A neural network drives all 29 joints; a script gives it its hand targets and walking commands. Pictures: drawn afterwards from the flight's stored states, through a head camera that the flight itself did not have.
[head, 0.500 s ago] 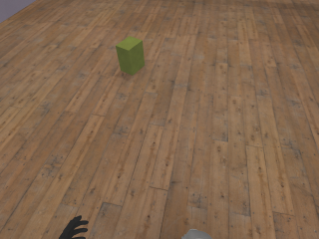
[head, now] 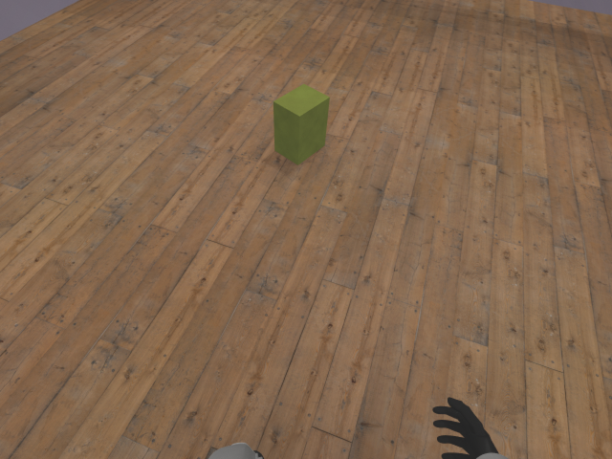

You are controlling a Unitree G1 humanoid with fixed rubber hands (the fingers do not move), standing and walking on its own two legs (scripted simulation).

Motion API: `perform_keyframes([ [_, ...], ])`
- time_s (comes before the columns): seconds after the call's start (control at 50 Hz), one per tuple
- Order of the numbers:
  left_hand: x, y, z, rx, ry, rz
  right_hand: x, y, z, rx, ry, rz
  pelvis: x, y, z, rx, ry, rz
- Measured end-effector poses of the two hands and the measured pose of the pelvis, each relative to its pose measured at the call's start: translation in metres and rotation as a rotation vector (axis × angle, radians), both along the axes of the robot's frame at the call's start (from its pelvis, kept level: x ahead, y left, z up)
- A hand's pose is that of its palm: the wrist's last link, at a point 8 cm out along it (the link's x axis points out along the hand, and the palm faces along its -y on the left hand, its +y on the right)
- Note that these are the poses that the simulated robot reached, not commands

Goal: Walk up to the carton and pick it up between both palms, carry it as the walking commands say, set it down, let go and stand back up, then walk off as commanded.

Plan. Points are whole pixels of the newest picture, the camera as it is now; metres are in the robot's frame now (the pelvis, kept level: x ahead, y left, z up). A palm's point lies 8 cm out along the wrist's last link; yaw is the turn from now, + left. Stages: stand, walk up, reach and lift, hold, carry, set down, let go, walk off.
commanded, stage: walk up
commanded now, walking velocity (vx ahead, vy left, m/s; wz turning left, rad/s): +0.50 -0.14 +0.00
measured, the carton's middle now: (300, 125) +1.57 +0.10 -0.62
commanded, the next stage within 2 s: none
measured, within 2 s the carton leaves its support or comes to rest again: neither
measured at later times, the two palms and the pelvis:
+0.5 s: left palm (225, 275) +0.41 +0.17 -0.11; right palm out of the picture +0.12 -0.27 -0.13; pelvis +0.24 -0.05 +0.00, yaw +0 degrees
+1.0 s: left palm (181, 302) +0.36 +0.24 -0.11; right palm (423, 194) +0.65 -0.22 -0.10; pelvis +0.47 +0.00 +0.01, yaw +0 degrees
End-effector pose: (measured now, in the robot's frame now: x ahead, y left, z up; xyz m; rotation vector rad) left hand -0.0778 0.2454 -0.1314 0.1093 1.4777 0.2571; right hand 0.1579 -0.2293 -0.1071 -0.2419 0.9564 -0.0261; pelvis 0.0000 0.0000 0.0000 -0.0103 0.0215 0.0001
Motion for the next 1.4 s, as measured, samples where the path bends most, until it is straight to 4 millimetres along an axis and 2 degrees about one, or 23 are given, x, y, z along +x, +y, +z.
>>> perform_keyframes([
  [0.1,0.129,0.02,0.001,-0.025,-0.178,-0.103,-0.055,-0.014,0.01,-0.068,0.187,-0.147,0.042,0.011,0.016,-0.007,-0.017,-0.016],
  [0.18,0.218,0.016,0.009,-0.056,-0.265,-0.181,-0.097,-0.018,0.018,-0.091,0.314,-0.255,0.076,0.014,0.024,-0.014,-0.029,-0.016],
  [0.24,0.278,0.005,0.015,-0.076,-0.328,-0.22,-0.116,-0.014,0.02,-0.084,0.404,-0.312,0.102,0.011,0.027,-0.015,-0.035,-0.015],
  [0.32,0.352,-0.02,0.023,-0.104,-0.399,-0.265,-0.118,-0.006,0.018,-0.048,0.491,-0.365,0.137,0.001,0.026,-0.008,-0.039,-0.015],
  [0.42,0.439,-0.057,0.029,-0.103,-0.471,-0.318,-0.085,-0.013,0.003,0.004,0.553,-0.397,0.19,-0.021,0.019,0.007,-0.027,-0.018],
  [0.48,0.484,-0.073,0.025,-0.055,-0.499,-0.332,-0.051,-0.028,-0.018,0.033,0.589,-0.382,0.229,-0.04,0.004,0.022,-0.012,-0.011],
  [0.52,0.496,-0.075,0.018,-0.008,-0.49,-0.314,-0.019,-0.043,-0.033,0.04,0.592,-0.343,0.25,-0.052,-0.005,0.023,-0.002,-0.012],
  [0.56,0.484,-0.07,0.018,0.028,-0.423,-0.285,0.026,-0.058,-0.037,0.035,0.542,-0.302,0.268,-0.058,-0.002,0.03,0.002,-0.008],
  [0.62,0.446,-0.055,0.027,0.077,-0.288,-0.198,0.105,-0.076,-0.035,0.031,0.436,-0.239,0.294,-0.061,0.01,0.037,-0.008,-0.003],
  [0.7,0.401,-0.044,0.041,0.109,-0.15,-0.094,0.201,-0.083,-0.026,0.037,0.322,-0.149,0.327,-0.062,0.021,0.046,-0.02,-0.003],
  [0.78,0.375,-0.043,0.048,0.105,-0.045,-0.016,0.288,-0.071,-0.014,0.053,0.224,-0.077,0.36,-0.055,0.026,0.05,-0.024,-0.008],
  [0.86,0.373,-0.043,0.048,0.074,0.029,0.036,0.368,-0.042,-0.002,0.081,0.128,-0.014,0.394,-0.041,0.027,0.043,-0.02,-0.012],
  [0.94,0.398,-0.03,0.038,0.037,0.07,0.059,0.443,-0.006,0.007,0.094,0.045,0.028,0.435,-0.02,0.022,0.027,-0.007,-0.009],
  [0.98,0.421,-0.017,0.026,0.015,0.076,0.059,0.474,0.009,0.007,0.074,0.013,0.036,0.459,-0.007,0.015,0.015,0.003,-0.006],
  [1.02,0.451,0.0,0.008,-0.004,0.073,0.04,0.496,0.016,0.001,0.031,-0.013,0.022,0.483,0.009,0.001,-0.001,0.007,-0.01],
  [1.04,0.471,0.008,0.001,-0.009,0.059,0.023,0.498,0.017,-0.002,0.012,-0.002,0.003,0.492,0.014,-0.001,0.003,0.008,-0.005],
  [1.08,0.522,0.022,-0.003,-0.009,-0.008,-0.014,0.486,0.015,-0.004,-0.017,0.062,-0.041,0.509,0.021,0.002,0.003,0.005,-0.015],
  [1.14,0.606,0.033,-0.001,-0.022,-0.126,-0.083,0.449,0.005,0.004,-0.056,0.183,-0.136,0.536,0.026,0.013,-0.005,-0.005,-0.023],
  [1.2,0.682,0.033,0.005,-0.043,-0.213,-0.152,0.414,-0.001,0.013,-0.078,0.29,-0.227,0.564,0.029,0.022,-0.015,-0.015,-0.017],
  [1.26,0.75,0.025,0.012,-0.064,-0.286,-0.2,0.389,0.001,0.018,-0.082,0.389,-0.29,0.591,0.027,0.026,-0.02,-0.021,-0.014],
  [1.3,0.791,0.015,0.016,-0.079,-0.33,-0.227,0.381,0.004,0.02,-0.073,0.444,-0.322,0.61,0.024,0.027,-0.02,-0.025,-0.014],
  [1.34,0.831,0.001,0.021,-0.095,-0.369,-0.252,0.38,0.007,0.019,-0.056,0.487,-0.348,0.629,0.019,0.027,-0.017,-0.028,-0.014],
  [1.4,0.889,-0.021,0.026,-0.109,-0.423,-0.29,0.392,0.007,0.014,-0.026,0.529,-0.375,0.659,0.008,0.025,-0.008,-0.029,-0.016],
])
